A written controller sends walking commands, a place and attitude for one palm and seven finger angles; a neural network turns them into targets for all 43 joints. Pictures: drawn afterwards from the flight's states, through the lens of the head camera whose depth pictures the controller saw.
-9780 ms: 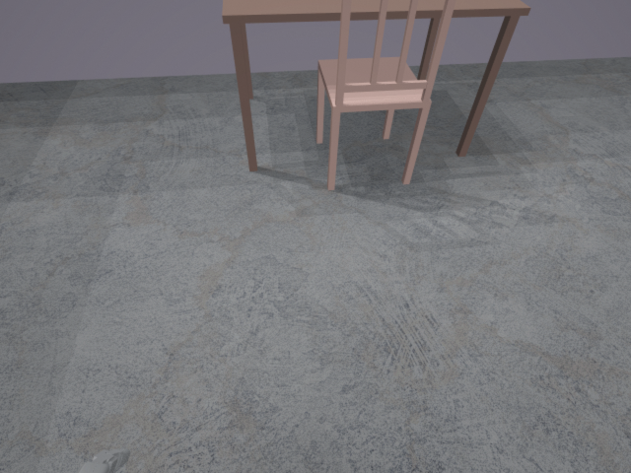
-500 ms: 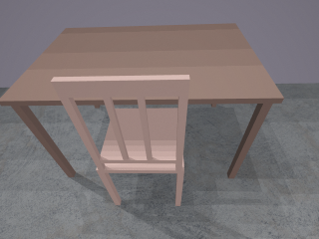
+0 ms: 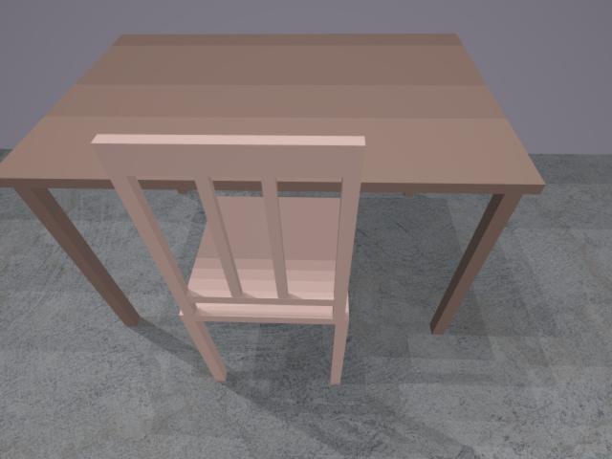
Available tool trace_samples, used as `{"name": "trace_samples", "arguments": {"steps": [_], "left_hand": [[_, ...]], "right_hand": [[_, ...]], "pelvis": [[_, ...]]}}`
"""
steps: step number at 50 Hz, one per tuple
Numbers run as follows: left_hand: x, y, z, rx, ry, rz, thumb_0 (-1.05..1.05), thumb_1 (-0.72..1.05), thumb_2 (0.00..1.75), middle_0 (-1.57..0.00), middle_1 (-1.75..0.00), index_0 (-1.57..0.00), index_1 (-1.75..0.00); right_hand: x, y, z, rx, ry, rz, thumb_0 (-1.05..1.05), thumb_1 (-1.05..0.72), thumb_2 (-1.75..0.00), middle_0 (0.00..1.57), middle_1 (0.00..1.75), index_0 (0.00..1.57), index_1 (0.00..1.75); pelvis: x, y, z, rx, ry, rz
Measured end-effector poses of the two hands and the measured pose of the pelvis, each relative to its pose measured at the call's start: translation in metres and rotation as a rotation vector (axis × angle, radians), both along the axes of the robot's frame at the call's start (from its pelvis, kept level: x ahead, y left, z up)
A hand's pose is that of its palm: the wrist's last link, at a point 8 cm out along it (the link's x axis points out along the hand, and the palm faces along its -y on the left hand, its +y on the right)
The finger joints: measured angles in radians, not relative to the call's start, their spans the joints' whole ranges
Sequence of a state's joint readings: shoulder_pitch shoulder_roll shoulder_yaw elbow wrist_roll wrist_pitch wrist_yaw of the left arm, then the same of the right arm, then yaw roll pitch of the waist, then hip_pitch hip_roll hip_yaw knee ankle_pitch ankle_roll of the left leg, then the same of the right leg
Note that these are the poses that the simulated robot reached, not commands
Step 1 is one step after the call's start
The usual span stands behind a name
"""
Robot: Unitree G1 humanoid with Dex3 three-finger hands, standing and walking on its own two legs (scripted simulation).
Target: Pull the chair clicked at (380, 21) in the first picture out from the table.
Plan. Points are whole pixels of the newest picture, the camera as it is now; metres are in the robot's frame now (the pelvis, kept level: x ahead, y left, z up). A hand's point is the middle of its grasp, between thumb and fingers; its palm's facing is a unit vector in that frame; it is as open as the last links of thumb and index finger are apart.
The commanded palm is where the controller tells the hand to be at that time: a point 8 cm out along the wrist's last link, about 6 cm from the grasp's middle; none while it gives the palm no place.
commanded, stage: shuffle to correct the standing spot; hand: left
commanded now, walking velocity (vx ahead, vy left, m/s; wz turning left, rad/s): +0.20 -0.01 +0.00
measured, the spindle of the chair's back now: (222, 244) +0.49 +0.19 -0.07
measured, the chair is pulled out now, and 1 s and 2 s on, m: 0.00 0.00 0.00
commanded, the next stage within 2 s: come to a stop and stand still in 0.16 s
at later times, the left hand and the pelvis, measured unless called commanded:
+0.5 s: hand out of the picture +0.04 +0.17 -0.18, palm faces +0.05 -0.98 -0.20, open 7.3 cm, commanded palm none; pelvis +0.05 +0.00 +0.00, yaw +0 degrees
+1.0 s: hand out of the picture +0.01 +0.22 -0.18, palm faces +0.03 -0.98 -0.20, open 7.3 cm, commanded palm none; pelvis -0.01 +0.04 -0.01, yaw +0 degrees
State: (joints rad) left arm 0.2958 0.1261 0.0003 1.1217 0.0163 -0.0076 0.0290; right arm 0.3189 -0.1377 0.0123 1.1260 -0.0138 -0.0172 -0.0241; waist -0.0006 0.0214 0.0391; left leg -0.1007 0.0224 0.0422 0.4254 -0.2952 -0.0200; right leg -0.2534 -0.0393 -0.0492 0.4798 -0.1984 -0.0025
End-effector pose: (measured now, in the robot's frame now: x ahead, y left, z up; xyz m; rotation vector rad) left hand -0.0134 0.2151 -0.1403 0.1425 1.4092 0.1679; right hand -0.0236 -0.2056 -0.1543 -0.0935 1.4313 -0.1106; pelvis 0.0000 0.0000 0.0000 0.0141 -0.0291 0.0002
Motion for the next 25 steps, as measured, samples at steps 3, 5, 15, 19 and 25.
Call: {"name": "trace_samples", "arguments": {"steps": [3,5,15,19,25], "left_hand": [[-0.002,-0.001,-0.002,-0.008,0.006,0.006,0.01,0.92,0.9,-0.2,-0.3,-0.2,-0.3],[-0.003,-0.001,-0.004,-0.013,0.013,0.011,0.01,0.91,0.9,-0.2,-0.3,-0.21,-0.3],[0.014,-0.002,-0.009,-0.016,0.04,0.022,0.01,0.91,0.9,-0.2,-0.3,-0.2,-0.3],[0.028,-0.003,-0.011,-0.013,0.038,0.028,0.01,0.91,0.9,-0.2,-0.3,-0.2,-0.3],[0.044,0.001,-0.007,0.001,0.027,0.026,0.02,0.93,0.9,-0.2,-0.3,-0.21,-0.3]], "right_hand": [[0.0,0.001,-0.001,0.001,0.004,0.002,0.0,-0.91,-0.89,0.2,0.3,0.2,0.3],[0.0,0.002,-0.001,0.001,0.011,-0.001,0.0,-0.91,-0.89,0.2,0.3,0.2,0.3],[0.007,0.008,-0.006,0.007,0.06,-0.026,0.0,-0.91,-0.89,0.2,0.3,0.2,0.3],[0.022,0.01,-0.008,0.001,0.062,-0.022,0.0,-0.91,-0.89,0.2,0.3,0.2,0.3],[0.053,0.01,-0.002,-0.017,0.008,-0.023,0.0,-0.91,-0.89,0.2,0.3,0.2,0.3]], "pelvis": [[0.003,0.001,-0.001,0.0,0.001,-0.002],[0.006,0.001,-0.003,0.001,0.002,-0.004],[0.037,0.001,-0.01,-0.001,0.021,-0.008],[0.048,0.001,-0.011,-0.006,0.025,-0.001],[0.051,0.005,-0.004,-0.011,0.02,0.005]]}}
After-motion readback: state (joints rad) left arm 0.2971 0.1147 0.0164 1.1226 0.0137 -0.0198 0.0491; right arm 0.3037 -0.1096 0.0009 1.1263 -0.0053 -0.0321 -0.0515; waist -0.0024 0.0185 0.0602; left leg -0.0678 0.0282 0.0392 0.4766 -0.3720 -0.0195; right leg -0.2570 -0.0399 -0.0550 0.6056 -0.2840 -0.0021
